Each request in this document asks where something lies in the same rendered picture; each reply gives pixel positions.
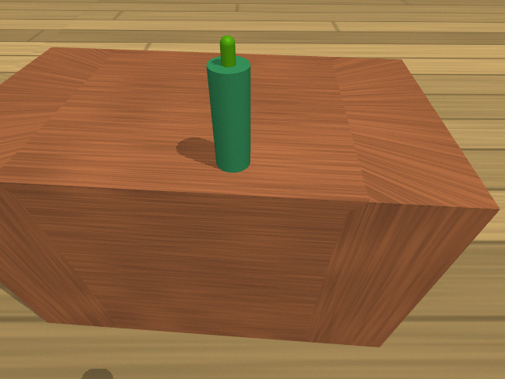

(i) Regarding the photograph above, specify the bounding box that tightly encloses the bottle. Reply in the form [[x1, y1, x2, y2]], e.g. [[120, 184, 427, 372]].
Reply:
[[207, 36, 251, 173]]

